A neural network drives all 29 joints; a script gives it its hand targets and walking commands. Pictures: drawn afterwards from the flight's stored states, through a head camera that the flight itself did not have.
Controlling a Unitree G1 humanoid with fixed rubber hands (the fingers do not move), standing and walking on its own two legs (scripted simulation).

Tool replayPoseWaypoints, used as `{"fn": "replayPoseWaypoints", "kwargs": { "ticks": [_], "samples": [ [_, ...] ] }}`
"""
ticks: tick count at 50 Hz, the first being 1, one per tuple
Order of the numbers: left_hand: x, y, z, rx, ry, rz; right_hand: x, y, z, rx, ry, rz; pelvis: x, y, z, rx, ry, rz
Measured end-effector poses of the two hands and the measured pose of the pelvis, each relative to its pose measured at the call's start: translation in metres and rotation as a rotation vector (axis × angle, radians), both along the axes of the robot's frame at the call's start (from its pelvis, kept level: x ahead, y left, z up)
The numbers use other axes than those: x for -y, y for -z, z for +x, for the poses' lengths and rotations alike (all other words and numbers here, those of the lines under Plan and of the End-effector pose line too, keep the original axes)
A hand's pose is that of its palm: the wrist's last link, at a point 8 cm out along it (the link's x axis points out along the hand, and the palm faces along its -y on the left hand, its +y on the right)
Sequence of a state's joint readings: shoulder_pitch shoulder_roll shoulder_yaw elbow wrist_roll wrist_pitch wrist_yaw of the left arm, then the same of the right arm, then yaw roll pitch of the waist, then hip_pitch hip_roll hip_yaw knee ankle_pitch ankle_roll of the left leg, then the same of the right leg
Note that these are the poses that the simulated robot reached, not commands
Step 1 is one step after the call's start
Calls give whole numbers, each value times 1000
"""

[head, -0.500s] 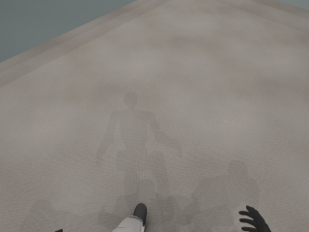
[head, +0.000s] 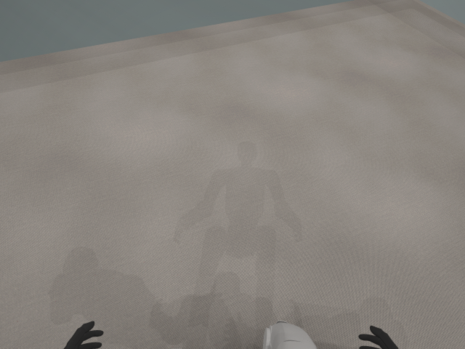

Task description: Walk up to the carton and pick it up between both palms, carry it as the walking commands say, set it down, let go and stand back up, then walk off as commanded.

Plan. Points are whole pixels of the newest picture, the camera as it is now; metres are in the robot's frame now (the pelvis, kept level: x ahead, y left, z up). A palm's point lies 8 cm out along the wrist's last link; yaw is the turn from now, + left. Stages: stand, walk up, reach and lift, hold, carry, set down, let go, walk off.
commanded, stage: walk off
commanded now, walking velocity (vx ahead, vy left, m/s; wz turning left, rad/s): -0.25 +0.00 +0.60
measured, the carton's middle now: out of the picture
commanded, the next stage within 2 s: stand in 0.10 s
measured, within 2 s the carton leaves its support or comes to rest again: neither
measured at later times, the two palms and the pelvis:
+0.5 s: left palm out of the picture -0.10 +0.24 -0.08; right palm out of the picture -0.01 -0.29 -0.12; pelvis -0.11 -0.04 +0.01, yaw +9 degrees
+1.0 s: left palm out of the picture -0.18 +0.20 -0.12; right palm out of the picture -0.09 -0.26 -0.13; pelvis -0.15 -0.03 +0.01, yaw +9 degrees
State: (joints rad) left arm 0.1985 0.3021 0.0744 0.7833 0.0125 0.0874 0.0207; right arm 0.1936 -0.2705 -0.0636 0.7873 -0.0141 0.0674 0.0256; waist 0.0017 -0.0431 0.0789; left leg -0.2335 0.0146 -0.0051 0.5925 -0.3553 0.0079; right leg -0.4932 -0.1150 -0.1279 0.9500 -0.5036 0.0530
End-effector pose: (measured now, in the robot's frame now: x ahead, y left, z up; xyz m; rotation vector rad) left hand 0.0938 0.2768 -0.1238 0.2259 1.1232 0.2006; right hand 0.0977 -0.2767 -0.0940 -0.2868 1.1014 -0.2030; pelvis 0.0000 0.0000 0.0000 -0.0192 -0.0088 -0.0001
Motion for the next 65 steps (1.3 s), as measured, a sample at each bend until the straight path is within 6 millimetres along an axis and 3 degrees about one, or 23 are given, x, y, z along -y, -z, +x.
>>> {"fn": "replayPoseWaypoints", "kwargs": {
  "ticks": [5,10,16,20,24,29,33,42,52,65],
  "samples": [
    [-15,-5,-60,-43,-60,-12,-5,-18,-13,-7,-60,-51,-7,-11,-30,-9,-57,-35],
    [-14,-8,-100,-44,-104,-17,-13,-21,-14,43,-119,-44,-6,-12,-58,-18,-95,-38],
    [5,-17,-130,-15,-128,6,-14,-2,-37,52,-140,27,9,-9,-86,-19,-120,-15],
    [21,-23,-162,-22,-144,57,-1,21,-68,19,-117,81,26,-4,-103,-21,-131,14],
    [36,-38,-193,-45,-158,71,10,29,-101,-54,-114,107,34,-12,-113,-16,-146,41],
    [52,-41,-188,3,-152,54,20,36,-141,-158,-100,113,41,-16,-120,-9,-161,47],
    [63,-28,-186,15,-144,14,16,37,-153,-192,-90,101,43,-12,-125,-4,-159,42],
    [71,-6,-231,-75,-182,-68,-1,27,-157,-154,-114,74,39,-14,-139,18,-161,27],
    [75,-1,-280,-188,-215,-82,-14,35,-193,-225,-105,99,34,-15,-152,27,-157,27],
    [93,5,-304,-260,-226,-116,-21,40,-238,-325,-78,121,35,-14,-158,20,-152,27]
  ]
}}
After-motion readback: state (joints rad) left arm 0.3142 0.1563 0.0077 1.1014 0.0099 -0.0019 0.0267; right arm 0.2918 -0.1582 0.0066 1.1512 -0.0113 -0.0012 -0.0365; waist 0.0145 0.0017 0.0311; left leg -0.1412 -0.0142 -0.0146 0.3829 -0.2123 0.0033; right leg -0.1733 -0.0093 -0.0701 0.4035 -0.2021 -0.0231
